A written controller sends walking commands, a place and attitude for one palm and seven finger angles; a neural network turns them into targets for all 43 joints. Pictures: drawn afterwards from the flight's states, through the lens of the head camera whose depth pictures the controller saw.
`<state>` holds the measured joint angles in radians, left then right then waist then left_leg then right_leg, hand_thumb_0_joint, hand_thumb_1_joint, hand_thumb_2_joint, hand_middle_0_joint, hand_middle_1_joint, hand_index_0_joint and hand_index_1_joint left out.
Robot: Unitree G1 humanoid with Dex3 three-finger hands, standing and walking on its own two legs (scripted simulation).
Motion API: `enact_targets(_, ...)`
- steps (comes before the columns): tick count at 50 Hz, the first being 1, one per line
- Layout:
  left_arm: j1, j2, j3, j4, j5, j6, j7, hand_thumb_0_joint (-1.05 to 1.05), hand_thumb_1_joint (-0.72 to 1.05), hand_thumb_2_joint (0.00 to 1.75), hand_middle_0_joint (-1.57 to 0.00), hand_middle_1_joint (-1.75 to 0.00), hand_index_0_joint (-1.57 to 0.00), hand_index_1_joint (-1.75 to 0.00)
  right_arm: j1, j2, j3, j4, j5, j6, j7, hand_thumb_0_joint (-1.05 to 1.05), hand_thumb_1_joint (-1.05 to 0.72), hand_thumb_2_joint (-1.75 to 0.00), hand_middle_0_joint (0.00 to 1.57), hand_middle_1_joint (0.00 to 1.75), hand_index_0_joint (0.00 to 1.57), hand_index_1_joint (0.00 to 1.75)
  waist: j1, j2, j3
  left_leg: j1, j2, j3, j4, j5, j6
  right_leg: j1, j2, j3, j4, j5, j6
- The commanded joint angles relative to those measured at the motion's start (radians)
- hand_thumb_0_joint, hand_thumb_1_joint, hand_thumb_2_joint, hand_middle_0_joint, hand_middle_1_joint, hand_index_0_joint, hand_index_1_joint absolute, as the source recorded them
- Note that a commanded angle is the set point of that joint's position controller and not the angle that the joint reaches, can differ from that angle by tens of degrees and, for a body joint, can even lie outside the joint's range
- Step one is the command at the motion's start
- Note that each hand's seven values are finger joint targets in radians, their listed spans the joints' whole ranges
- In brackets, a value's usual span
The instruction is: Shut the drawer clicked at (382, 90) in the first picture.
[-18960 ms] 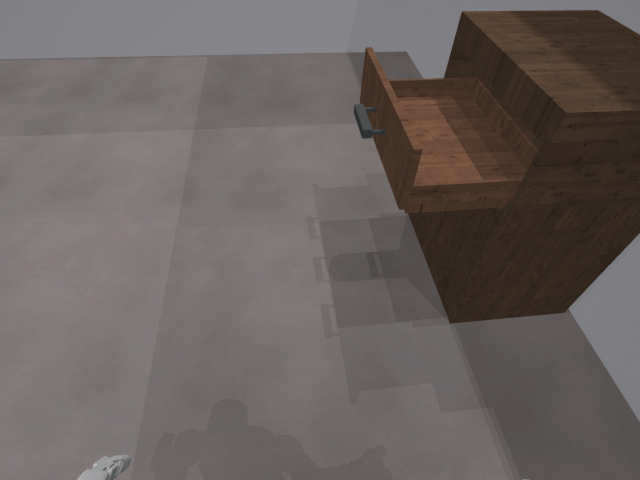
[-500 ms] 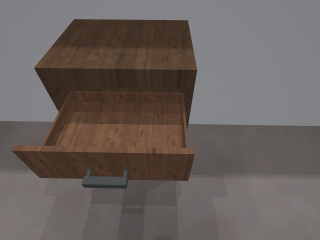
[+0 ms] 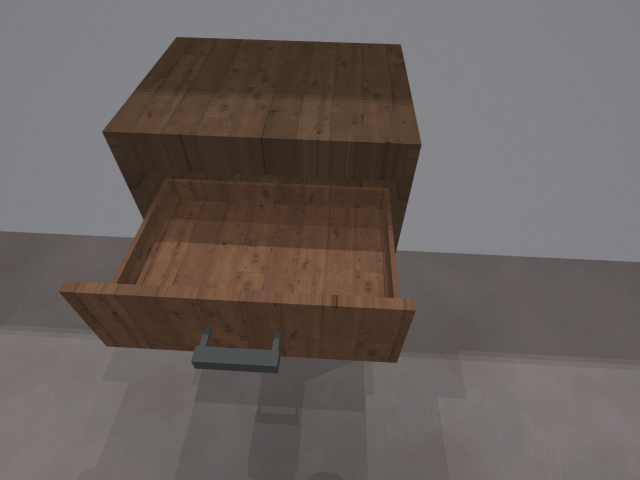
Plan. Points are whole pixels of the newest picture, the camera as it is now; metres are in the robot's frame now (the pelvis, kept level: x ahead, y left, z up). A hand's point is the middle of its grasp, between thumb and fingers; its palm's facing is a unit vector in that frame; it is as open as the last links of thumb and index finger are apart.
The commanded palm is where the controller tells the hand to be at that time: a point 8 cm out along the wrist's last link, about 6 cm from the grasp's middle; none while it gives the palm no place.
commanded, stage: come to a stop and stand still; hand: left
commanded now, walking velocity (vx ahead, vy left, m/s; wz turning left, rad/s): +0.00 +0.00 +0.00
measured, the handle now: (239, 347) +0.33 +0.15 -0.11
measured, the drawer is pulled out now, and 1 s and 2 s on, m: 0.29 0.29 0.29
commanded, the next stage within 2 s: look again from close up in 0.22 s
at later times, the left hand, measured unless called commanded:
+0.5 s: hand out of the picture +0.02 +0.17 -0.17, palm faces +0.02 -0.98 -0.21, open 7.4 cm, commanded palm none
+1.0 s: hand out of the picture +0.00 +0.15 -0.17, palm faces +0.00 -0.98 -0.21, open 7.4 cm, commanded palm none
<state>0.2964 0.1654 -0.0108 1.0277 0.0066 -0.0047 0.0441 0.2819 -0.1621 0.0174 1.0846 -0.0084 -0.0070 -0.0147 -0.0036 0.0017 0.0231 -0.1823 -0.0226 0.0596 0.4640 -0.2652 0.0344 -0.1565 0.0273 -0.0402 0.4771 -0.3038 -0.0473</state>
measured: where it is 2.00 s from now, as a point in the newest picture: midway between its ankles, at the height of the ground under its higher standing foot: outside the picture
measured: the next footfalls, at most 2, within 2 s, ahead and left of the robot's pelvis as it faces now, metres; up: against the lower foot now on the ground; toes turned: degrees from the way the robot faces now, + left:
none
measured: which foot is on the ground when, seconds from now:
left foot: down 0.00-1.00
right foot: down 0.00-1.00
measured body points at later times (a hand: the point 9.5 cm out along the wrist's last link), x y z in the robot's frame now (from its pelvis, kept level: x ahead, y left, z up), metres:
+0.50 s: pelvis +0.00 +0.00 +0.00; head +0.01 +0.00 +0.45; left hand +0.02 +0.22 -0.15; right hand +0.01 -0.22 -0.16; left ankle -0.01 +0.10 -0.74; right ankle -0.03 -0.09 -0.74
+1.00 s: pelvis +0.00 -0.02 +0.00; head +0.01 -0.03 +0.45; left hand +0.00 +0.20 -0.15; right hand +0.00 -0.24 -0.16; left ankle -0.01 +0.10 -0.74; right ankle -0.03 -0.09 -0.74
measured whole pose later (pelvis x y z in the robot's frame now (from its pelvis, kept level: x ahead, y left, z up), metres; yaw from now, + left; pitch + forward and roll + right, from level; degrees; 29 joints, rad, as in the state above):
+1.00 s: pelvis +0.00 -0.02 +0.00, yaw +0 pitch -1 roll +1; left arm 0.31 0.16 -0.03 1.05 0.01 -0.01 0.04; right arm 0.27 -0.14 0.00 1.11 -0.02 -0.01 -0.02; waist -0.01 -0.01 0.03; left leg -0.18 -0.01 0.05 0.43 -0.24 0.01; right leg -0.17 0.04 -0.05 0.48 -0.30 -0.08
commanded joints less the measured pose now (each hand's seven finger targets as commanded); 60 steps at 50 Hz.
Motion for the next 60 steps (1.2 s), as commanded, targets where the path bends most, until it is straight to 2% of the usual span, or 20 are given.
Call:
enact_targets(1,0.041,0.102,0.018,-0.042,0.002,-0.019,0.004,0.00,0.90,0.90,-0.20,-0.30,-0.20,-0.30,0.036,-0.107,-0.020,-0.036,-0.001,-0.023,-0.009,0.00,-0.90,-0.90,0.20,0.30,0.20,0.30,0.003,-0.014,0.013,0.014,0.123,-0.134,-0.082,0.182,0.016,-0.039,-0.118,0.119,-0.087,0.198,-0.007)
enact_targets(2,0.035,0.105,0.017,-0.040,0.001,-0.017,0.003,0.00,0.90,0.90,-0.20,-0.30,-0.20,-0.30,0.034,-0.107,-0.020,-0.032,-0.001,-0.024,-0.010,0.00,-0.90,-0.90,0.20,0.30,0.20,0.30,0.003,0.003,0.026,0.014,0.123,-0.137,-0.094,0.190,0.017,-0.047,-0.115,0.117,-0.085,0.197,-0.008)
enact_targets(6,0.043,0.100,0.015,-0.033,0.001,-0.018,0.006,0.00,0.90,0.90,-0.20,-0.30,-0.20,-0.30,0.040,-0.106,-0.019,-0.018,0.000,-0.025,-0.010,0.00,-0.90,-0.90,0.20,0.30,0.20,0.30,0.002,-0.015,0.016,0.034,0.125,-0.133,-0.087,0.223,0.017,-0.041,-0.121,0.117,-0.087,0.220,-0.006)
enact_targets(7,0.040,0.103,0.016,-0.033,-0.001,-0.017,0.005,0.00,0.90,0.90,-0.20,-0.30,-0.20,-0.30,0.038,-0.105,-0.020,-0.015,0.000,-0.027,-0.011,0.00,-0.90,-0.90,0.20,0.30,0.20,0.30,0.003,0.009,0.020,0.038,0.126,-0.135,-0.096,0.237,0.018,-0.044,-0.117,0.115,-0.086,0.220,-0.005)
enact_targets(9,0.042,0.100,0.015,-0.031,-0.001,-0.018,0.006,0.00,0.90,0.90,-0.20,-0.30,-0.20,-0.30,0.041,-0.105,-0.019,-0.009,0.000,-0.028,-0.012,0.00,-0.90,-0.90,0.20,0.30,0.20,0.30,0.002,0.009,0.013,0.043,0.127,-0.137,-0.094,0.242,0.017,-0.042,-0.118,0.114,-0.086,0.214,-0.004)
enact_targets(16,0.043,0.098,0.013,-0.022,0.000,-0.017,0.005,0.00,0.90,0.90,-0.20,-0.30,-0.20,-0.30,0.036,-0.100,-0.018,0.003,0.001,-0.028,-0.012,0.00,-0.90,-0.90,0.20,0.30,0.20,0.30,0.003,0.000,0.041,0.034,0.124,-0.130,-0.108,0.200,0.016,-0.049,-0.122,0.119,-0.107,0.201,-0.003)
enact_targets(26,0.049,0.102,0.011,-0.014,-0.001,-0.022,0.005,0.00,0.90,0.90,-0.20,-0.30,-0.20,-0.30,0.037,-0.095,-0.018,0.021,0.003,-0.033,-0.013,0.00,-0.90,-0.90,0.20,0.30,0.20,0.30,0.003,-0.010,0.011,0.058,0.125,-0.127,-0.102,0.240,0.013,-0.029,-0.129,0.126,-0.115,0.257,-0.005)
enact_targets(38,0.058,0.097,0.007,-0.003,-0.002,-0.021,0.004,0.00,0.90,0.90,-0.20,-0.30,-0.20,-0.30,0.039,-0.082,-0.017,0.038,0.003,-0.029,-0.014,0.00,-0.90,-0.90,0.20,0.30,0.20,0.30,0.006,-0.004,0.045,0.041,0.122,-0.121,-0.108,0.187,0.007,-0.049,-0.129,0.132,-0.135,0.234,-0.010)
enact_targets(44,0.067,0.094,0.006,0.001,-0.002,-0.024,0.003,0.00,0.90,0.90,-0.20,-0.30,-0.20,-0.30,0.047,-0.076,-0.016,0.042,0.003,-0.030,-0.014,0.00,-0.90,-0.90,0.20,0.30,0.20,0.30,0.005,-0.001,0.030,0.046,0.123,-0.114,-0.105,0.185,0.005,-0.044,-0.131,0.140,-0.139,0.251,-0.011)
enact_targets(46,0.068,0.093,0.005,0.007,-0.002,-0.023,0.002,0.00,0.90,0.90,-0.20,-0.30,-0.20,-0.30,0.051,-0.075,-0.017,0.049,0.002,-0.027,-0.014,0.00,-0.90,-0.90,0.20,0.30,0.20,0.30,0.003,-0.011,0.028,0.049,0.121,-0.108,-0.103,0.132,0.003,-0.049,-0.127,0.139,-0.145,0.199,-0.012)
enact_targets(47,0.025,0.201,0.011,-0.054,0.008,-0.026,0.000,0.00,0.90,0.90,-0.20,-0.30,-0.20,-0.30,-0.008,-0.123,-0.048,-0.055,-0.030,-0.013,-0.008,0.00,-0.90,-0.90,0.20,0.30,0.20,0.30,-0.039,0.083,0.125,0.021,0.041,-0.120,-0.089,0.233,0.024,-0.166,-0.067,0.113,-0.021,0.148,-0.034)
enact_targets(48,0.080,0.102,0.010,-0.039,-0.001,-0.021,0.000,0.00,0.90,0.90,-0.20,-0.30,-0.20,-0.30,-0.009,-0.091,-0.045,-0.056,-0.019,-0.028,-0.015,0.00,-0.90,-0.90,0.20,0.30,0.20,0.30,0.017,0.101,0.051,0.007,0.127,-0.130,-0.089,0.077,0.011,-0.144,-0.101,0.123,-0.060,0.006,-0.028)
enact_targets(49,0.088,0.110,0.009,-0.030,0.002,-0.030,0.002,0.00,0.90,0.90,-0.20,-0.30,-0.20,-0.30,-0.023,-0.086,-0.044,-0.061,-0.016,-0.027,-0.014,0.00,-0.90,-0.90,0.20,0.30,0.20,0.30,0.016,0.062,0.043,-0.024,0.104,-0.128,-0.070,0.043,0.006,-0.111,-0.113,0.146,-0.106,0.049,-0.034)
enact_targets(51,0.080,0.128,0.014,-0.038,0.000,-0.038,0.003,0.00,0.90,0.90,-0.20,-0.30,-0.20,-0.30,-0.025,-0.070,-0.043,-0.078,-0.009,-0.019,-0.008,0.00,-0.90,-0.90,0.20,0.30,0.20,0.30,0.011,-0.026,0.013,-0.020,0.070,-0.108,-0.020,0.054,-0.006,-0.086,-0.156,0.211,-0.170,0.039,-0.036)
enact_targets(52,0.058,0.147,0.020,-0.045,0.000,-0.037,0.005,0.00,0.90,0.90,-0.20,-0.30,-0.20,-0.30,-0.016,-0.073,-0.042,-0.079,-0.013,-0.015,-0.009,0.00,-0.90,-0.90,0.20,0.30,0.20,0.30,0.002,-0.056,0.021,-0.020,0.067,-0.103,-0.008,0.065,-0.012,-0.087,-0.165,0.227,-0.176,0.046,-0.039)
enact_targets(53,0.043,0.128,0.019,-0.045,-0.002,-0.039,0.006,0.00,0.90,0.90,-0.20,-0.30,-0.20,-0.30,-0.010,-0.073,-0.041,-0.075,-0.016,-0.014,-0.007,0.00,-0.90,-0.90,0.20,0.30,0.20,0.30,-0.001,-0.067,0.027,-0.021,0.068,-0.100,-0.006,0.069,-0.013,-0.095,-0.166,0.222,-0.180,0.041,-0.041)
enact_targets(55,0.033,0.118,0.018,-0.045,-0.003,-0.043,0.007,0.00,0.90,0.90,-0.20,-0.30,-0.20,-0.30,-0.003,-0.077,-0.039,-0.074,-0.016,-0.013,-0.004,0.00,-0.90,-0.90,0.20,0.30,0.20,0.30,-0.005,-0.053,0.049,-0.015,0.070,-0.104,-0.008,0.091,-0.011,-0.112,-0.159,0.209,-0.184,0.056,-0.037)
enact_targets(56,0.033,0.117,0.019,-0.045,-0.003,-0.044,0.008,0.00,0.90,0.90,-0.20,-0.30,-0.20,-0.30,-0.003,-0.076,-0.038,-0.072,-0.015,-0.014,-0.003,0.00,-0.90,-0.90,0.20,0.30,0.20,0.30,-0.003,-0.052,0.049,-0.014,0.069,-0.104,-0.008,0.109,-0.010,-0.099,-0.154,0.204,-0.178,0.105,-0.032)
enact_targets(57,0.028,0.132,0.021,-0.045,-0.003,-0.041,0.008,0.00,0.90,0.90,-0.20,-0.30,-0.20,-0.30,-0.002,-0.078,-0.040,-0.070,-0.014,-0.012,-0.003,0.00,-0.90,-0.90,0.20,0.30,0.20,0.30,-0.005,-0.017,0.047,-0.008,0.072,-0.100,-0.017,0.121,-0.010,-0.091,-0.154,0.194,-0.162,0.144,-0.030)
enact_targets(60,0.032,0.117,0.022,-0.040,-0.003,-0.042,0.010,0.00,0.90,0.90,-0.20,-0.30,-0.20,-0.30,-0.009,-0.082,-0.036,-0.063,-0.014,-0.015,-0.003,0.00,-0.90,-0.90,0.20,0.30,0.20,0.30,0.000,-0.010,0.025,0.003,0.077,-0.098,-0.019,0.160,-0.007,-0.049,-0.148,0.166,-0.126,0.261,-0.021)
